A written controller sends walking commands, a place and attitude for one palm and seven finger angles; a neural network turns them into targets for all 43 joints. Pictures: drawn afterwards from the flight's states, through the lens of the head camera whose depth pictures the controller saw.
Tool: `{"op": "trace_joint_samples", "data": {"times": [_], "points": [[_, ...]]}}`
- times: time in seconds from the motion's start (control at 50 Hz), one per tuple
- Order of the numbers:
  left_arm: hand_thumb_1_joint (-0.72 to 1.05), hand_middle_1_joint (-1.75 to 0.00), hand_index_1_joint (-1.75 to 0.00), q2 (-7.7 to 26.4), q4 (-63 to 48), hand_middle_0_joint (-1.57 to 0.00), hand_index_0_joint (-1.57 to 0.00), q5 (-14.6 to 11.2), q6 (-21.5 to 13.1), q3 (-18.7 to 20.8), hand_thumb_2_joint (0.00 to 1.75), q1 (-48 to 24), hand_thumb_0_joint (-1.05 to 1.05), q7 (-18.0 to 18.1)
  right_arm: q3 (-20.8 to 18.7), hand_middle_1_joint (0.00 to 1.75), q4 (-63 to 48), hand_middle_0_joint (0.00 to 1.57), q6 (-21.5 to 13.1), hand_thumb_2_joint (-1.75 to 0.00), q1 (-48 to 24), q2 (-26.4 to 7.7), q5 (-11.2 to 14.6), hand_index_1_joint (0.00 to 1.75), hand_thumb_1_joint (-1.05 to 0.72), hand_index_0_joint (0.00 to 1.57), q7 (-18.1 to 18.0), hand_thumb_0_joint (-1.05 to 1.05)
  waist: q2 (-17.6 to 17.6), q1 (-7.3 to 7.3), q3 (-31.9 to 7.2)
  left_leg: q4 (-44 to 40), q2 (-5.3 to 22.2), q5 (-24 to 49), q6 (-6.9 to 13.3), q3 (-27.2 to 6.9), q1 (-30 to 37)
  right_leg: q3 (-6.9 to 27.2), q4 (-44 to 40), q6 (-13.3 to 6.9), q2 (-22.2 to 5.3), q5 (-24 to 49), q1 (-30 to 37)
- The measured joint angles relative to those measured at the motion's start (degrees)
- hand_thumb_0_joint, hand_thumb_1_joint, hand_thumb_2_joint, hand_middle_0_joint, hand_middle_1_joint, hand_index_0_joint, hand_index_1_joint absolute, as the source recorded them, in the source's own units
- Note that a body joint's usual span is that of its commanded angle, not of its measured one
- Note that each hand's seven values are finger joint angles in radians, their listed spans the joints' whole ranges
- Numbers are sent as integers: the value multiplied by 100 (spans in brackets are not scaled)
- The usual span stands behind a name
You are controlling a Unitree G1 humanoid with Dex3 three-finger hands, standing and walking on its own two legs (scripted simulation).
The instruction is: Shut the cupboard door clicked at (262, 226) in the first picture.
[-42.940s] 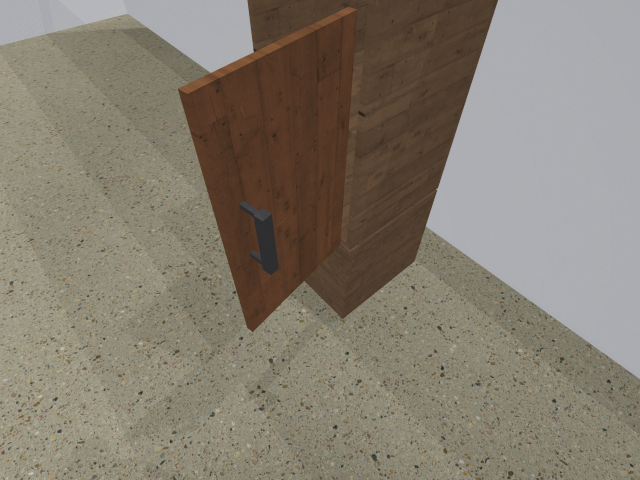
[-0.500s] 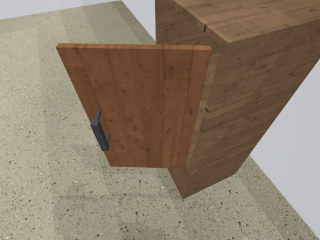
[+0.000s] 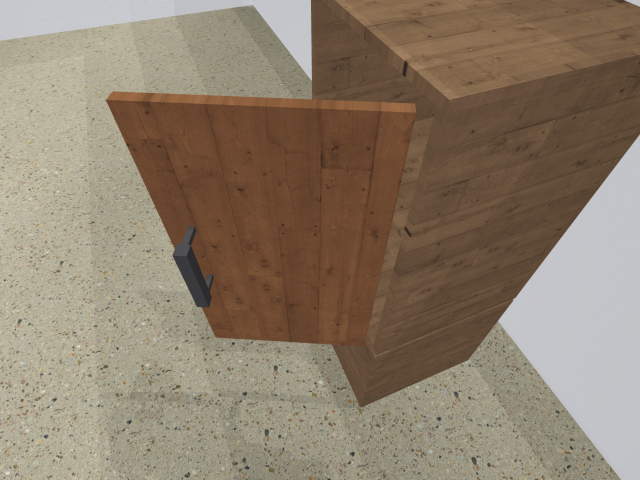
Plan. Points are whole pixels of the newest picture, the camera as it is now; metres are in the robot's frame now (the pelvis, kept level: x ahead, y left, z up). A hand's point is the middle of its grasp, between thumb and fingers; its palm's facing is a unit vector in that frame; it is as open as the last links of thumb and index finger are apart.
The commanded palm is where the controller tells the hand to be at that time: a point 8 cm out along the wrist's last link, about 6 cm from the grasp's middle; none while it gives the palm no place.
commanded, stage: look again from close up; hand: left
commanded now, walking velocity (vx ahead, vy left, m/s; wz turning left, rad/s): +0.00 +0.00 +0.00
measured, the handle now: (197, 268) +0.42 +0.23 -0.04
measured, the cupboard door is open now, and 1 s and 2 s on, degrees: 64 64 64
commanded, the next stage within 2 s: raise the hand and make a fist in 0.50 s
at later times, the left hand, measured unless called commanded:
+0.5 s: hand out of the picture +0.02 +0.18 -0.17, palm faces +0.02 -0.98 -0.21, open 7.4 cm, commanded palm none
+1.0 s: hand out of the picture +0.12 +0.17 -0.08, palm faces -0.03 -1.00 +0.02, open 6.3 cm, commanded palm +0.10 +0.23 -0.06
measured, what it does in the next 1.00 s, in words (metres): lowers itself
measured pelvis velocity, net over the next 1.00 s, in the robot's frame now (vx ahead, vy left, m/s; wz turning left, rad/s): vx -0.08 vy -0.01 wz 0.02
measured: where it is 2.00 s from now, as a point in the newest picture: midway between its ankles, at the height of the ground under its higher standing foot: outside the picture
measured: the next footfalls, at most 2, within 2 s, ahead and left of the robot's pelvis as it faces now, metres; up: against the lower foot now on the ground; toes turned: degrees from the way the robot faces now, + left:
none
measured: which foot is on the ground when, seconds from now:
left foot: down 0.00-1.00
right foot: down 0.00-1.00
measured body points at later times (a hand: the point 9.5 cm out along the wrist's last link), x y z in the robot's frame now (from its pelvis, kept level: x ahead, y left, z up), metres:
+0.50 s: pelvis +0.00 +0.00 +0.00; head +0.02 +0.00 +0.45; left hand +0.02 +0.23 -0.16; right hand +0.02 -0.23 -0.16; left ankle -0.02 +0.14 -0.74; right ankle -0.04 -0.12 -0.74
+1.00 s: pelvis -0.08 -0.01 -0.11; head -0.03 +0.00 +0.34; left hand +0.11 +0.22 -0.08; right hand +0.16 -0.25 -0.14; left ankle -0.02 +0.13 -0.74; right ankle -0.04 -0.11 -0.74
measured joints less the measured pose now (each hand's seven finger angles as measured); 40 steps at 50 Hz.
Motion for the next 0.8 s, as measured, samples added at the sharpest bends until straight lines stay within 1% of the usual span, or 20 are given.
{"op": "trace_joint_samples", "data": {"times": [0.6, 0.62, 0.64, 0.66, 0.68, 0.7, 0.72, 0.74, 0.76, 0.8], "points": [[90, -30, -30, -88, 40, -20, -20, -3, -16, 48, 89, 58, 0, 0, 0, 30, 102, 20, -24, -90, 134, 181, -2, 30, -91, 20, -23, 1, -73, 11, 2, -64, 6, 68, -17, -82, 26, -85, -116, -17, 5, 66, 80], [90, -30, -30, -112, 43, -20, -20, 16, -61, 43, 89, 67, 0, 48, -5, 30, 66, 20, -14, -90, 131, 159, 12, 30, -91, 20, -7, 1, -31, 6, -10, 95, 34, 41, -9, -79, -91, -105, -129, -6, 30, 83, 55], [90, -30, -30, -156, -882, -20, -20, -129, 237, 363, 89, 346, 0, -22, 17, 30, -151, 20, -141, -90, 190, 148, 36, 30, -91, 20, -73, 1, -38, 8, 60, 266, 50, -17, 12, -55, -170, -97, 1, 3, 43, 63, -18], [90, -30, -30, -135, -1976, -20, -20, -324, 228, 418, 89, 705, 1, 31, 51, 30, -431, 20, -425, -90, 328, 128, 111, 30, -91, 20, -203, 1, -56, 30, 65, 366, 48, -101, 14, -29, -232, -114, 287, 4, 33, -13, -189], [90, -31, -31, -94, -2969, -20, -20, -543, 83, 357, 89, 1041, 1, 127, 53, 30, -676, 20, -743, -90, 465, 101, 164, 30, -91, 20, -285, 1, -81, 32, -4, 444, 7, -152, 12, -5, -296, -177, 562, 5, -30, -119, -348], [90, -31, -31, -73, -3765, -20, -20, -676, -78, 300, 89, 1255, 1, 201, 32, 30, -897, 20, -1046, -90, 571, 53, 198, 30, -91, 20, -288, 1, -72, -5, -105, 554, -43, -185, 16, -15, -399, -265, 754, 2, -101, -216, -469], [91, -31, -31, -82, -4333, -21, -21, -759, -282, 287, 89, 1313, 1, 214, -15, 30, -1126, 20, -1285, -90, 634, -8, 194, 30, -91, 20, -249, 1, -26, -67, -212, 736, -86, -230, 25, -57, -573, -361, 878, -8, -160, -309, -583], [91, -32, -32, -111, -4691, -21, -21, -818, -557, 320, 89, 1248, 1, 169, -63, 30, -1344, 20, -1460, -90, 636, -75, 162, 30, -91, 20, -198, 1, 28, -133, -338, 981, -119, -295, 34, -100, -837, -421, 1015, -6, -200, -419, -767], [91, -33, -33, -157, -4871, -22, -22, -884, -904, 390, 89, 1099, 1, 65, -106, 30, -1534, 20, -1575, -90, 571, -141, 122, 30, -91, 20, -145, 1, 87, -190, -467, 1265, -127, -374, 38, -133, -1162, -455, 1257, -1, -212, -504, -1061], [91, -35, -35, -232, -4960, -24, -24, -1054, -1711, 568, 89, 754, 1, -338, -195, 30, -1891, 20, -1692, -90, 348, -216, 73, 30, -91, 20, -29, 1, 116, -224, -693, 1852, -112, -540, 24, -118, -1853, -430, 1875, -7, -209, -649, -1779]]}}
